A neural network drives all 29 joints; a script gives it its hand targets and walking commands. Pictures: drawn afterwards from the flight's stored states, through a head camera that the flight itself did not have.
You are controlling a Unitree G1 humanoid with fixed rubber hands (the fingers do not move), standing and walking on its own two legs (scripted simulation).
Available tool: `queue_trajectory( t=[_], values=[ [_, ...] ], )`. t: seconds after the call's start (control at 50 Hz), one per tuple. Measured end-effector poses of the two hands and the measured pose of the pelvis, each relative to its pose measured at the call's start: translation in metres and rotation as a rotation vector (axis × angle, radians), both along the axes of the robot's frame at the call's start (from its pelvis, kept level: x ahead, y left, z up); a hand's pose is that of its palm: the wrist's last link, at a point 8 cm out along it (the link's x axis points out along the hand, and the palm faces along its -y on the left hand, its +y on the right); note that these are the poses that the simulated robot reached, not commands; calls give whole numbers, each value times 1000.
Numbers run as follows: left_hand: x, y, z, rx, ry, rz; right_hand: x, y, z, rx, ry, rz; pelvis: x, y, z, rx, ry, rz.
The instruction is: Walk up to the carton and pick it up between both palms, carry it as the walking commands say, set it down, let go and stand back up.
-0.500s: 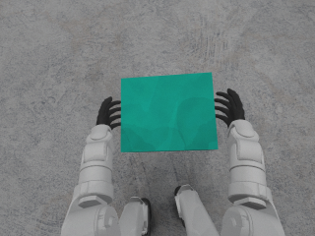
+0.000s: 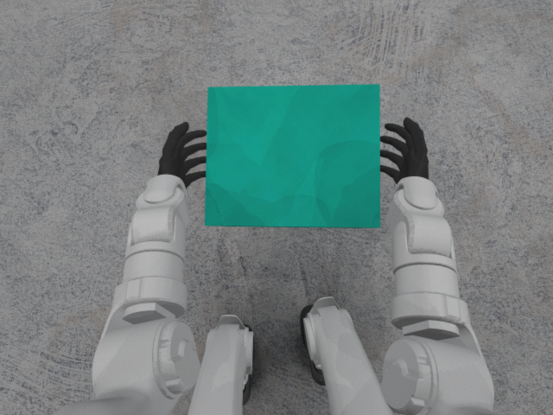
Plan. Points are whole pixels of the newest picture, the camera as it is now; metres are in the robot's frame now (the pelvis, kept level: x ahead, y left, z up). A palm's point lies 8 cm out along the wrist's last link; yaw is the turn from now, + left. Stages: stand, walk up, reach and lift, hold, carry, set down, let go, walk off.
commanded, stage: set down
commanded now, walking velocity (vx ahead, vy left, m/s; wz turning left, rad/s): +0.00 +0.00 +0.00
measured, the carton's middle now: (292, 166) +0.49 -0.07 -0.16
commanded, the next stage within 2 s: none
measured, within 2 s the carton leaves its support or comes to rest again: neither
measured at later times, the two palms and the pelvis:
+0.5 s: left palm (191, 179) +0.50 +0.11 -0.17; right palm (389, 181) +0.44 -0.22 -0.15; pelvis -0.01 +0.03 -0.06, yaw +0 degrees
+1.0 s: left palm (208, 177) +0.53 +0.10 -0.26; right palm (378, 181) +0.47 -0.23 -0.25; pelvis -0.02 +0.02 -0.13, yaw +1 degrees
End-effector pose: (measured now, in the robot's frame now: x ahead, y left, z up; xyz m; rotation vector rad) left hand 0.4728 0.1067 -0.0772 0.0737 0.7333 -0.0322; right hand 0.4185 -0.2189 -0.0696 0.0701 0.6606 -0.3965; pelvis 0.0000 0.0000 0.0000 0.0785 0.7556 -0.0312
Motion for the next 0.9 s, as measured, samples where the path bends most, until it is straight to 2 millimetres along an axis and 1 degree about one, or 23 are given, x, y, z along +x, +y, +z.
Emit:
queue_trajectory(
  t=[0.16,0.26,0.4,0.54,0.6,0.72,0.9],
  values=[
    [14,-1,-27,22,5,-16,12,0,-27,10,1,-10,-5,10,-24,-5,37,4],
    [17,1,-48,27,19,-17,14,0,-47,14,15,23,-5,16,-35,-9,63,11],
    [23,1,-75,21,13,-8,18,0,-67,18,2,38,-8,24,-51,-17,86,22],
    [30,1,-103,7,17,1,23,-1,-92,10,11,49,-13,29,-69,-25,100,29],
    [33,-1,-115,5,16,0,25,-2,-105,10,13,48,-15,30,-77,-28,107,34],
    [43,-5,-133,11,3,-1,32,-7,-125,16,2,49,-18,31,-93,-30,113,41],
    [54,-14,-164,16,13,-10,41,-16,-158,16,23,55,-18,24,-115,-22,116,39]
  ],
)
